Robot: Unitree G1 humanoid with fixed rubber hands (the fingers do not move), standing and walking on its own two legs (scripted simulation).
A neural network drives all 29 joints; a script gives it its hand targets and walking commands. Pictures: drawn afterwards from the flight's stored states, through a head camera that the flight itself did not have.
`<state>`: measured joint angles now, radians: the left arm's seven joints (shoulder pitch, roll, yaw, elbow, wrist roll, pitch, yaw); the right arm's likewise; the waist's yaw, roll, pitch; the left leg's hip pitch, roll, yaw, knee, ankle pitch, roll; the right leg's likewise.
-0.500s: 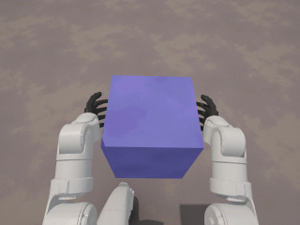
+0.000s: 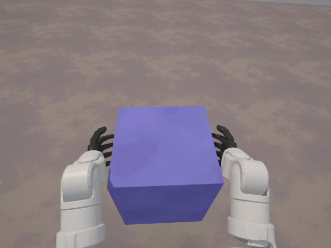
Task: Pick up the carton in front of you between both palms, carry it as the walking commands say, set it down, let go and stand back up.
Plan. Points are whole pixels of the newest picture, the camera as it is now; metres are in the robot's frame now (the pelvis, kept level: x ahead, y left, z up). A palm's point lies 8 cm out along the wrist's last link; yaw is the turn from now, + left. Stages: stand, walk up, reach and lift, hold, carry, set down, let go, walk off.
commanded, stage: carry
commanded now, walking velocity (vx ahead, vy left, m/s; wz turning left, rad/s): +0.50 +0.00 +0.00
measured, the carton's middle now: (162, 168) +0.31 +0.00 +0.03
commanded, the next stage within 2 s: none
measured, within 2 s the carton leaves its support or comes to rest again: neither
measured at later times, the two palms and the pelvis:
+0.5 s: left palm (106, 94) +0.54 +0.17 +0.08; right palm (200, 93) +0.55 -0.13 +0.09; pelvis +0.29 +0.01 -0.02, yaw +2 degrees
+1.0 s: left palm (125, 51) +0.85 +0.15 +0.07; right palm (194, 54) +0.86 -0.15 +0.07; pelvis +0.59 -0.01 -0.02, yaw +3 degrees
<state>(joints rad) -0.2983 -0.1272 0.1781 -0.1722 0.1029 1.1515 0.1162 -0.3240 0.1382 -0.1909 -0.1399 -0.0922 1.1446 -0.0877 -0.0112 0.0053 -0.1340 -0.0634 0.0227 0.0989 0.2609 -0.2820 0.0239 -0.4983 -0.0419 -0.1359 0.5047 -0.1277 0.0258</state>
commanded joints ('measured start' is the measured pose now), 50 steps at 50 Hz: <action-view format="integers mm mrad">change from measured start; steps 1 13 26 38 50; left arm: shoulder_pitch -474 -342 -312 -314 -262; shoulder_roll -949 -953 -782 -922 -872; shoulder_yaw -767 -801 -778 -800 -746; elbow -60 -187 -201 -243 -123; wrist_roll -379 -431 -389 -378 -373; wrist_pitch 25 25 88 44 66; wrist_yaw -258 -301 -279 -260 -290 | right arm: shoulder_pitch -425 -297 -226 -309 -322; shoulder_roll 907 955 790 901 849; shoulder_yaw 737 805 757 812 812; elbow -72 -197 -171 -288 -230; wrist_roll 354 373 354 428 387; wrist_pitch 31 29 80 53 93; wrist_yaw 260 250 244 269 260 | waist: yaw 2 23 -20 -2 43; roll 147 -114 151 128 -313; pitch -193 -185 -226 -170 -223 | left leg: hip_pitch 95 -521 175 56 -639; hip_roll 174 93 260 258 -5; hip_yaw -19 -23 -295 -66 -6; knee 113 546 50 -122 911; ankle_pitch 533 20 -39 135 -227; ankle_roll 53 -42 97 103 -51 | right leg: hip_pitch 169 434 71 -89 746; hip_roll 42 -253 -34 -63 -398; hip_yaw -86 189 -91 12 621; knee -144 -379 383 182 -281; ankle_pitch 88 -108 1 -33 -12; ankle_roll -15 -165 5 -1 -252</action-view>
